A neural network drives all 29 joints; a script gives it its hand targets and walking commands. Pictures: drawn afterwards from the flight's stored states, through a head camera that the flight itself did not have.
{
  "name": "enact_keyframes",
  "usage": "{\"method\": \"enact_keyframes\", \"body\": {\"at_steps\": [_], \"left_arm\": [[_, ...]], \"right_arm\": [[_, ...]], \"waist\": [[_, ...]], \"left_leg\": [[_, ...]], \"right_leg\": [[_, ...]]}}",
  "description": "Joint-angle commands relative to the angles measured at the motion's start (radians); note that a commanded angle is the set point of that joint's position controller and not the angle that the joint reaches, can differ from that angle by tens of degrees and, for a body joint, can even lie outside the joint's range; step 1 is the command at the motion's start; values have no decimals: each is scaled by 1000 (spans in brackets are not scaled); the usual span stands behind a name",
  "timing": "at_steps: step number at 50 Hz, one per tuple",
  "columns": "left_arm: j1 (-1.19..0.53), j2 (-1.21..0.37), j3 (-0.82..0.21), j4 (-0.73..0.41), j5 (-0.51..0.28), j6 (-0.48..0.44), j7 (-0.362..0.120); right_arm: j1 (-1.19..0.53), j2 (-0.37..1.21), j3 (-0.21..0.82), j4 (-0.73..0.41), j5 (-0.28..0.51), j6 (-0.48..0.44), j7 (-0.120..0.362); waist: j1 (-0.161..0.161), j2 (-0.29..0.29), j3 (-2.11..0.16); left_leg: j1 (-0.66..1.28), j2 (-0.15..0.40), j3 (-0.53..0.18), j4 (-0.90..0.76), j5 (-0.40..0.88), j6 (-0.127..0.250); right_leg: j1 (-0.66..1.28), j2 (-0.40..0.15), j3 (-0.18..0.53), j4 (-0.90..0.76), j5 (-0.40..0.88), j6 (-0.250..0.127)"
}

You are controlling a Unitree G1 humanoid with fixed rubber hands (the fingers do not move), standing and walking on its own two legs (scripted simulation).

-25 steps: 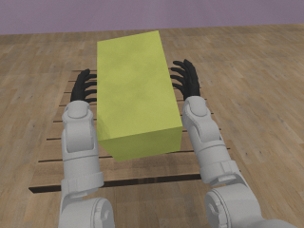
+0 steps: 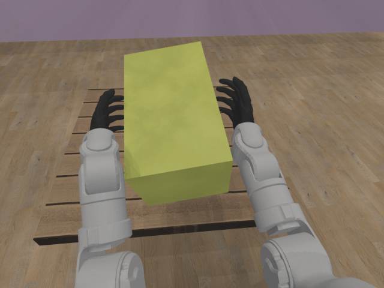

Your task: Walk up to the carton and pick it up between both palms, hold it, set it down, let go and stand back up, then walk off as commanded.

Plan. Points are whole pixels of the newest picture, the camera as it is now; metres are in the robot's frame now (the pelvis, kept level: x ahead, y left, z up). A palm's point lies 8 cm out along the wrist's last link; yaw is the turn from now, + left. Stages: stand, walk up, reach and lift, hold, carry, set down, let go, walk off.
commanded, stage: hold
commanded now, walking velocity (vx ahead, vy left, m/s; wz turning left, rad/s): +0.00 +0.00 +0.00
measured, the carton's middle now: (175, 122) +0.42 -0.01 +0.14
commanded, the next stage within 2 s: none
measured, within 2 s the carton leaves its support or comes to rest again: neither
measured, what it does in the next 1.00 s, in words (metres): stands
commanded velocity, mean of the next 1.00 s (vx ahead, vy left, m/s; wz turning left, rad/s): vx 0.00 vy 0.00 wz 0.00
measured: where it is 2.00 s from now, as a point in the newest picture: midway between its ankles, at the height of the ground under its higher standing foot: outside the picture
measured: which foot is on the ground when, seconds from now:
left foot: down 0.00-1.00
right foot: down 0.00-1.00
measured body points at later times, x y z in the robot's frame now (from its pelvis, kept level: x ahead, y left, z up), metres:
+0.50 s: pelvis +0.00 +0.00 +0.00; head -0.03 +0.02 +0.45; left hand +0.37 +0.14 +0.18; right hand +0.37 -0.13 +0.19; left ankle +0.00 +0.14 -0.75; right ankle +0.05 -0.13 -0.75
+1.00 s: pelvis +0.00 -0.01 +0.00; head -0.02 +0.02 +0.45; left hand +0.37 +0.14 +0.17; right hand +0.37 -0.13 +0.20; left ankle +0.00 +0.13 -0.75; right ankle +0.05 -0.13 -0.75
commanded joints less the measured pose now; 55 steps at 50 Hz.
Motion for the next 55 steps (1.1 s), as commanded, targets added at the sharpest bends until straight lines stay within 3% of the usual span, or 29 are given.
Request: {"method": "enact_keyframes", "body": {"at_steps": [1, 3, 5, 7, 10, 12, 14, 17, 18, 22, 23, 26, 28, 29, 30, 33, 35, 37, 38, 39, 40, 42, 43, 45, 49, 51, 52, 53, 55], "left_arm": [[-490, -390, -393, -105, -175, -72, -158], [-506, -370, -367, -83, -157, -75, -160], [-521, -353, -365, -56, -149, -71, -163], [-494, -374, -392, -142, -163, -80, -158], [-473, -353, -369, -55, -154, -69, -167], [-464, -351, -383, -117, -172, -74, -166], [-454, -337, -363, -62, -161, -74, -175], [-491, -373, -391, -136, -183, -68, -185], [-521, -362, -395, -148, -188, -82, -178], [-545, -383, -431, -94, -179, -76, -162], [-557, -396, -439, -121, -190, -78, -155], [-511, -374, -383, -74, -163, -72, -152], [-494, -356, -326, -30, -122, -59, -158], [-543, -373, -333, -25, -125, -63, -159], [-519, -361, -334, -56, -133, -69, -162], [-548, -379, -328, 2, -133, -66, -168], [-570, -389, -357, -88, -172, -87, -158], [-512, -373, -338, -23, -156, -80, -154], [-529, -389, -362, -92, -176, -91, -148], [-528, -366, -334, -36, -166, -92, -150], [-503, -379, -349, -78, -176, -91, -153], [-490, -342, -328, -24, -153, -79, -162], [-471, -353, -372, -107, -175, -85, -169], [-508, -381, -419, -144, -204, -92, -173], [-513, -360, -409, -147, -177, -83, -175], [-514, -344, -390, -112, -164, -76, -179], [-576, -357, -401, -130, -162, -81, -175], [-549, -364, -401, -159, -176, -87, -166], [-523, -372, -426, -154, -172, -82, -165]], "right_arm": [[-456, 417, 368, -153, 44, -21, 116], [-496, 432, 364, -185, 50, -28, 119], [-486, 436, 343, -142, 27, -24, 121], [-469, 459, 398, -218, 54, -38, 113], [-480, 426, 380, -186, 41, -28, 106], [-471, 434, 398, -232, 56, -34, 104], [-450, 425, 373, -181, 35, -22, 100], [-433, 426, 348, -178, 23, -15, 96], [-455, 423, 364, -203, 34, -19, 101], [-474, 419, 344, -148, 26, -24, 116], [-511, 425, 346, -203, 34, -36, 123], [-515, 424, 330, -161, 18, -34, 132], [-476, 415, 322, -129, 19, -17, 134], [-531, 406, 294, -95, 14, -23, 140], [-507, 419, 310, -108, 21, -20, 139], [-495, 401, 272, -60, -5, -17, 141], [-513, 430, 309, -126, 31, -40, 145], [-503, 416, 305, -74, 20, -29, 142], [-530, 442, 352, -152, 35, -45, 139], [-538, 458, 344, -140, 24, -42, 130], [-522, 462, 368, -169, 33, -43, 124], [-490, 436, 336, -107, 31, -24, 118], [-478, 457, 387, -187, 42, -36, 106], [-439, 457, 374, -188, 48, -26, 96], [-442, 432, 400, -192, 74, -8, 93], [-439, 415, 354, -176, 55, -5, 94], [-450, 427, 365, -141, 50, 1, 104], [-464, 455, 395, -201, 57, -10, 110], [-420, 426, 375, -170, 53, -10, 109]], "waist": [[-15, 55, -364], [10, 35, -329], [8, 53, -281], [7, 59, -389], [2, 43, -325], [8, 42, -398], [-7, 29, -325], [-32, 49, -384], [-17, 56, -394], [-23, 97, -312], [-20, 118, -370], [3, 70, -340], [12, 66, -299], [2, 83, -275], [17, 57, -324], [-9, 48, -271], [1, 61, -402], [5, 61, -358], [20, 31, -429], [21, 22, -377], [16, 5, -400], [4, 29, -329], [-4, 13, -413], [-40, 49, -409], [-17, 81, -376], [-28, 92, -319], [-15, 88, -324], [12, 76, -348], [-22, 103, -331]], "left_leg": [[-87, -63, 135, -38, 296, -16], [-124, -61, 136, -57, 205, 2], [-146, -62, 141, -65, 161, 3], [-93, -69, 143, -30, 272, 7], [-110, -65, 137, -45, 247, 4], [-92, -69, 145, -34, 262, 9], [-98, -66, 138, -41, 229, 4], [-88, -62, 141, -42, 233, -10], [-89, -58, 137, -42, 251, -8], [-146, -60, 129, -55, 164, -21], [-149, -56, 126, -54, 167, -21], [-170, -55, 131, -70, 115, 7], [-158, -59, 138, -80, 120, 14], [-179, -54, 134, -87, 56, 10], [-160, -56, 138, -88, 88, 18], [-187, -54, 138, -92, 65, 7], [-131, -51, 136, -67, 179, -4], [-131, -58, 133, -66, 206, -2], [-110, -56, 135, -48, 253, 8], [-118, -68, 143, -49, 212, 19], [-113, -70, 144, -39, 240, 22], [-117, -72, 136, -56, 215, 17], [-101, -79, 144, -31, 272, 16], [-73, -69, 134, -24, 299, -7], [-80, -69, 129, -27, 290, -9], [-106, -69, 134, -43, 212, -9], [-124, -62, 131, -61, 183, -11], [-124, -59, 135, -52, 205, -5], [-99, -63, 135, -42, 270, -21]], "right_leg": [[252, 66, -94, 19, 151, 14], [226, 62, -96, 11, 73, 15], [218, 47, -89, -2, 56, 19], [254, 50, -91, 30, 176, 32], [231, 49, -90, 13, 149, 29], [258, 54, -90, 24, 161, 28], [240, 47, -84, 8, 141, 28], [254, 48, -89, 12, 142, 25], [247, 53, -94, 18, 131, 20], [214, 54, -90, 2, 39, 8], [242, 49, -92, 12, 54, 6], [241, 43, -84, 3, 22, 12], [236, 46, -93, 15, 28, 17], [204, 44, -87, 5, -47, 9], [222, 51, -89, 19, -5, 12], [215, 57, -92, 5, -35, 9], [242, 64, -96, 29, 55, 11], [221, 67, -99, 17, 62, 13], [244, 65, -95, 30, 120, 19], [225, 51, -87, 13, 102, 29], [249, 58, -86, 26, 147, 31], [228, 47, -86, 10, 133, 36], [288, 48, -85, 30, 217, 42], [271, 47, -84, 33, 254, 40], [261, 50, -86, 26, 192, 33], [238, 47, -82, 5, 118, 23], [220, 51, -89, 13, 63, 18], [234, 49, -85, 15, 91, 21], [224, 58, -92, 22, 117, 19]]}}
